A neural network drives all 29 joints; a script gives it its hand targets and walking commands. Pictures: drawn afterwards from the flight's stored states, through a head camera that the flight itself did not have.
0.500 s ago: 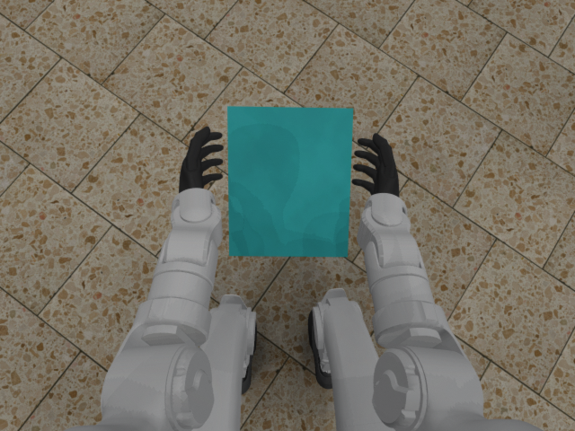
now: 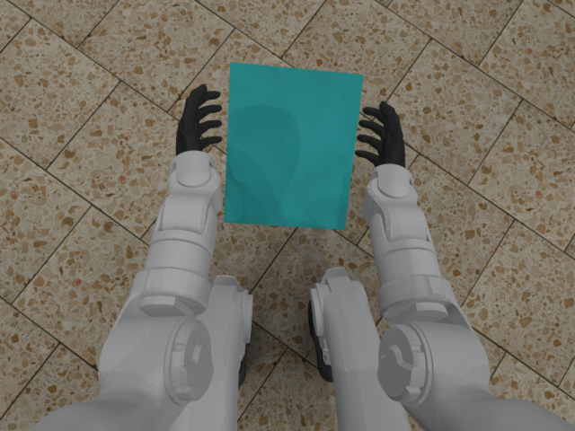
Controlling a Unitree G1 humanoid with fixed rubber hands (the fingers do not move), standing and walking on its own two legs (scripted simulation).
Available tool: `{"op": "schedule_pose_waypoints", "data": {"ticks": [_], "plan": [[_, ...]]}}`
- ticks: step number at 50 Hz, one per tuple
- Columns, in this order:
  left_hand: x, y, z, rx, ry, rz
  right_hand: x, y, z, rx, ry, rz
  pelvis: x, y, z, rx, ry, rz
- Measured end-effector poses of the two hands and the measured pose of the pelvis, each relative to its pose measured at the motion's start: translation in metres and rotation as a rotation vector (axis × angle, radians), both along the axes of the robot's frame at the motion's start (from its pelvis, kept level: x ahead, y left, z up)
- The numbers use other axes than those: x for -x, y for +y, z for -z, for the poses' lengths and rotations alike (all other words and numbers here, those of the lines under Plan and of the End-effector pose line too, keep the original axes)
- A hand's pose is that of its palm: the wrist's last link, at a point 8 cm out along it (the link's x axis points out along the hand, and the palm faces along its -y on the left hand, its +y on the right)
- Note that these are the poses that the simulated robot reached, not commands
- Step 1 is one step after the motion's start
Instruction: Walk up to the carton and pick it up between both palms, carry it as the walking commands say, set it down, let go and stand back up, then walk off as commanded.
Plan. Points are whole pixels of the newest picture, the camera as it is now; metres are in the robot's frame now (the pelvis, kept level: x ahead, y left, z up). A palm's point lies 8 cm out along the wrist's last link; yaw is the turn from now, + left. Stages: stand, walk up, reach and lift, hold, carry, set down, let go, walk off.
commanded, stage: set down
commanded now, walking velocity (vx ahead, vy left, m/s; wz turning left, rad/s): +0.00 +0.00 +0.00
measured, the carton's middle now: (288, 148) +0.50 -0.03 -0.20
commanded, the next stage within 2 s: none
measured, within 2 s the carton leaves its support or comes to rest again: neither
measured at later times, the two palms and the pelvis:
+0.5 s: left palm (202, 150) +0.50 +0.10 -0.17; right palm (366, 162) +0.47 -0.15 -0.18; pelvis +0.00 +0.01 -0.06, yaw -1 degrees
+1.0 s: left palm (214, 151) +0.53 +0.10 -0.26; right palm (356, 160) +0.50 -0.16 -0.27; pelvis -0.02 +0.00 -0.11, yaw -1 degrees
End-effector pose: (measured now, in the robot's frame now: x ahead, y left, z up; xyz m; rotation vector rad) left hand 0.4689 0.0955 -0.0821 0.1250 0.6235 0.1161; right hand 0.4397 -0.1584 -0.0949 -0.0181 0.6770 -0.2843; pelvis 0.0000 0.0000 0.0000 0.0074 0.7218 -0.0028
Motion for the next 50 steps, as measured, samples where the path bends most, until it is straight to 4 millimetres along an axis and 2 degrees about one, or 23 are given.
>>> {"op": "schedule_pose_waypoints", "data": {"ticks": [8,20,33,42,46,50], "plan": [[-0.017,0.005,0.021,-0.006,-0.009,0.008,-0.018,0.005,0.021,0.017,0.002,-0.02,0.002,0.003,0.019,0.008,0.022,-0.001],[-0.021,0.008,0.075,0.011,0.048,0.004,-0.02,0.007,0.073,0.016,0.062,-0.027,-0.002,0.006,0.043,0.017,0.073,-0.005],[-0.039,-0.003,0.098,-0.005,0.001,0.024,-0.037,-0.004,0.103,-0.009,0.019,-0.014,0.008,0.003,0.074,0.015,0.044,-0.009],[-0.042,0.001,0.148,-0.021,0.063,0.049,-0.037,-0.003,0.154,-0.029,0.078,-0.036,0.01,0.001,0.092,0.012,0.052,-0.007],[-0.046,0.003,0.167,0.008,0.061,0.032,-0.044,-0.002,0.167,-0.048,0.053,-0.02,0.012,0.002,0.102,0.016,0.024,-0.006],[-0.057,0.002,0.179,0.038,0.03,0.015,-0.057,-0.003,0.173,-0.036,0.015,-0.024,0.016,0.002,0.112,0.02,-0.012,-0.007]]}}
